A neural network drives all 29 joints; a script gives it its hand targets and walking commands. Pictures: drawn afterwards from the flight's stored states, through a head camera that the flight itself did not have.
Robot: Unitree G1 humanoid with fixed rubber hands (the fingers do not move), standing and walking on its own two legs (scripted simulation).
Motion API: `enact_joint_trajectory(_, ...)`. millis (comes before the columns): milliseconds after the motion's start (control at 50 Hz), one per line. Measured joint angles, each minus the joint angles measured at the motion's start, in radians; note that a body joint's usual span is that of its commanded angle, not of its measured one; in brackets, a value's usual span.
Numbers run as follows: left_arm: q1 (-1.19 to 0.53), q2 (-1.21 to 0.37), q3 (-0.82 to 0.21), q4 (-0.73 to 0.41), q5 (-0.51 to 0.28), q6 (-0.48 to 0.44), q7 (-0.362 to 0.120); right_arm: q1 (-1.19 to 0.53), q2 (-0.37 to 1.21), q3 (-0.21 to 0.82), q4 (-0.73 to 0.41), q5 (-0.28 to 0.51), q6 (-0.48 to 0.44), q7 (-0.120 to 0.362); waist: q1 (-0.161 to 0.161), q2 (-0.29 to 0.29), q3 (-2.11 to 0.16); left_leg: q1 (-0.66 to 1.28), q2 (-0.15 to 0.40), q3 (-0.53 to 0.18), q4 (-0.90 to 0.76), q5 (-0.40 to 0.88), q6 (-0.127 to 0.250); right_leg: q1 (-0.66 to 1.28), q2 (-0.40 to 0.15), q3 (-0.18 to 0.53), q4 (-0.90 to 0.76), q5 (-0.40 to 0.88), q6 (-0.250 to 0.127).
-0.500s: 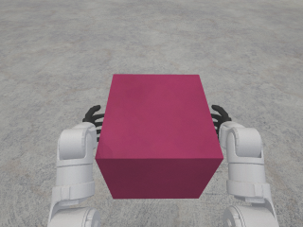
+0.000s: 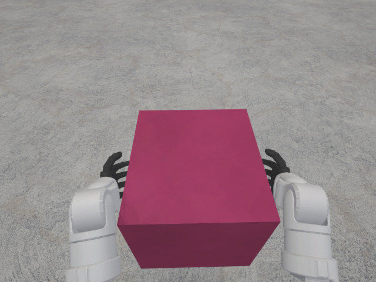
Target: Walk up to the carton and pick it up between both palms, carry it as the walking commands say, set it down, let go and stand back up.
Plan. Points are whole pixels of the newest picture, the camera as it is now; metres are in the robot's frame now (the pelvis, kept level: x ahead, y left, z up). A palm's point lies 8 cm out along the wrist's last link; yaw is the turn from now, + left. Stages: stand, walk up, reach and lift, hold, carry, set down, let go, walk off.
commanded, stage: carry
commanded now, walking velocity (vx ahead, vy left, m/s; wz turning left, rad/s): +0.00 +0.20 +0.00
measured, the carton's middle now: (194, 188) +0.32 +0.00 +0.02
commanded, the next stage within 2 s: none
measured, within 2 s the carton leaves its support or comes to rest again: neither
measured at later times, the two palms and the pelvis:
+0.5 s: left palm (73, 207) +0.23 +0.22 +0.10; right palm (264, 212) +0.21 -0.12 +0.10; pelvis -0.03 +0.06 +0.01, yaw -1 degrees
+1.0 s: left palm out of the picture +0.19 +0.34 +0.09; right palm (194, 222) +0.20 +0.00 +0.09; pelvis -0.06 +0.16 +0.01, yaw +0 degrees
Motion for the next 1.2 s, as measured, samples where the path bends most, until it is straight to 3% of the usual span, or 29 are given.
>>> enact_joint_trajectory(100, 0.111, -0.012, -0.004, -0.127, -0.029, -0.012, -0.008, 0.115, 0.065, 0.007, -0.137, -0.016, -0.016, 0.001, 0.017, 0.005, 0.019, -0.018, -0.011, 0.012, 0.018, -0.005, 0.022, -0.025, -0.015, 0.006, 0.036, -0.046, -0.004)
enact_joint_trajectory(160, 0.141, -0.023, -0.013, -0.172, -0.041, -0.027, -0.014, 0.164, 0.076, 0.010, -0.214, -0.016, -0.021, 0.002, 0.030, 0.022, 0.031, -0.021, -0.011, 0.009, 0.020, 0.000, 0.025, -0.015, -0.015, 0.002, 0.006, 0.021, 0.007)
enact_joint_trajectory(260, 0.159, -0.035, -0.047, -0.195, -0.032, -0.039, -0.016, 0.197, 0.057, 0.007, -0.268, -0.005, -0.014, 0.010, 0.028, 0.010, 0.009, -0.043, 0.010, 0.024, 0.077, -0.089, -0.036, -0.024, -0.038, 0.005, 0.005, 0.017, 0.035)
enact_joint_trajectory(300, 0.159, -0.035, -0.052, -0.195, -0.026, -0.036, -0.015, 0.197, 0.056, 0.004, -0.264, -0.003, -0.014, 0.013, 0.013, -0.002, 0.000, -0.024, 0.016, 0.047, 0.031, 0.000, -0.023, -0.023, -0.055, 0.008, 0.010, 0.016, 0.046)
enact_joint_trajectory(380, 0.168, -0.023, -0.031, -0.194, -0.028, -0.024, -0.019, 0.196, 0.077, 0.017, -0.229, -0.017, -0.026, 0.015, 0.005, 0.017, -0.014, -0.015, 0.024, 0.066, -0.016, 0.019, 0.041, -0.099, -0.025, -0.005, 0.207, -0.193, 0.013)
enact_joint_trajectory(440, 0.159, -0.023, -0.031, -0.192, -0.029, -0.023, -0.022, 0.203, 0.075, 0.019, -0.239, -0.018, -0.029, 0.013, 0.006, 0.020, -0.009, 0.002, 0.020, 0.078, -0.075, 0.055, 0.053, -0.138, -0.007, -0.035, 0.345, -0.206, -0.013)
enact_joint_trajectory(500, 0.153, -0.025, -0.036, -0.198, -0.029, -0.029, -0.022, 0.200, 0.074, 0.012, -0.254, -0.015, -0.030, 0.014, 0.003, 0.020, -0.013, 0.004, 0.010, 0.090, -0.110, 0.083, 0.060, -0.114, 0.010, -0.065, 0.297, -0.203, -0.030)
enact_joint_trajectory(560, 0.149, -0.026, -0.035, -0.191, -0.027, -0.030, -0.022, 0.196, 0.073, 0.011, -0.251, -0.017, -0.027, 0.014, 0.000, 0.026, -0.022, 0.002, -0.003, 0.102, -0.124, 0.096, 0.063, -0.019, 0.031, -0.091, 0.088, -0.158, -0.054)
enact_joint_trajectory(580, 0.146, -0.027, -0.033, -0.188, -0.026, -0.029, -0.023, 0.194, 0.072, 0.011, -0.250, -0.019, -0.025, 0.014, 0.001, 0.025, -0.023, 0.000, -0.011, 0.109, -0.121, 0.096, 0.060, 0.028, 0.031, -0.098, -0.018, -0.099, -0.060)
enact_joint_trajectory(620, 0.145, -0.039, -0.039, -0.165, -0.018, -0.037, -0.023, 0.195, 0.054, 0.009, -0.240, -0.015, -0.021, 0.015, 0.007, 0.039, -0.020, -0.025, -0.008, 0.108, -0.051, 0.016, -0.006, 0.041, 0.026, -0.099, -0.066, 0.033, -0.068)
enact_joint_trajectory(680, 0.161, -0.034, -0.051, -0.163, -0.014, -0.032, -0.021, 0.199, 0.042, 0.017, -0.232, -0.011, -0.007, 0.016, 0.003, 0.031, -0.009, -0.101, -0.005, 0.044, 0.215, -0.082, -0.060, 0.054, -0.005, -0.093, -0.081, 0.031, -0.060)
enact_joint_trajectory(740, 0.164, -0.035, -0.043, -0.187, -0.019, -0.029, -0.021, 0.187, 0.040, 0.026, -0.242, -0.009, -0.003, 0.014, 0.001, 0.031, 0.003, -0.121, 0.040, -0.011, 0.304, -0.075, -0.091, 0.065, -0.028, -0.085, -0.114, 0.050, -0.039)
enact_joint_trajectory(860, 0.141, -0.036, -0.039, -0.217, -0.023, -0.030, -0.019, 0.162, 0.032, 0.026, -0.267, -0.001, -0.007, 0.012, 0.014, 0.003, 0.030, -0.023, 0.093, -0.001, 0.113, -0.142, -0.107, 0.049, -0.101, -0.065, -0.110, 0.067, 0.013)
enact_joint_trajectory(920, 0.136, -0.035, -0.035, -0.228, -0.019, -0.024, -0.019, 0.152, 0.041, 0.020, -0.266, -0.001, -0.007, 0.013, 0.018, 0.004, 0.035, 0.090, 0.092, 0.027, -0.113, -0.012, -0.096, 0.027, -0.124, -0.054, -0.068, 0.056, 0.052)
enact_joint_trajectory(940, 0.134, -0.024, -0.031, -0.223, -0.022, -0.025, -0.021, 0.152, 0.057, 0.018, -0.254, -0.007, -0.017, 0.013, 0.014, -0.009, 0.037, 0.081, 0.081, 0.029, -0.116, 0.039, -0.089, 0.004, -0.131, -0.043, -0.024, 0.019, 0.050)
enact_joint_trajectory(1000, 0.150, -0.003, -0.015, -0.205, -0.039, -0.017, -0.027, 0.171, 0.079, 0.039, -0.232, -0.030, -0.024, 0.009, 0.025, -0.011, 0.043, 0.050, 0.086, 0.030, -0.070, 0.029, -0.059, -0.075, -0.073, -0.020, 0.195, -0.226, 0.017)
enact_joint_trajectory(1060, 0.159, -0.007, -0.022, -0.212, -0.047, -0.018, -0.026, 0.190, 0.075, 0.041, -0.253, -0.031, -0.020, 0.009, 0.035, -0.009, 0.048, 0.043, 0.083, 0.037, -0.080, 0.031, -0.038, -0.126, -0.025, -0.052, 0.340, -0.241, -0.004)
enact_joint_trajectory(1140, 0.152, -0.012, -0.031, -0.235, -0.050, -0.027, -0.021, 0.196, 0.075, 0.031, -0.287, -0.021, -0.031, 0.011, 0.030, -0.001, 0.038, 0.022, 0.062, 0.055, -0.070, 0.037, -0.017, -0.084, 0.018, -0.102, 0.212, -0.183, -0.029)
enact_joint_trajectory(1180, 0.143, -0.017, -0.030, -0.230, -0.047, -0.030, -0.021, 0.197, 0.075, 0.028, -0.291, -0.022, -0.033, 0.012, 0.025, 0.002, 0.027, 0.007, 0.044, 0.068, -0.042, 0.025, -0.011, -0.003, 0.027, -0.121, 0.013, -0.058, -0.038)
enact_joint_trajectory(1200, 0.141, -0.027, -0.028, -0.221, -0.043, -0.035, -0.022, 0.195, 0.068, 0.024, -0.287, -0.021, -0.033, 0.012, 0.025, 0.018, 0.022, -0.006, 0.044, 0.070, -0.013, 0.012, -0.012, 0.010, 0.029, -0.124, -0.032, 0.025, -0.059)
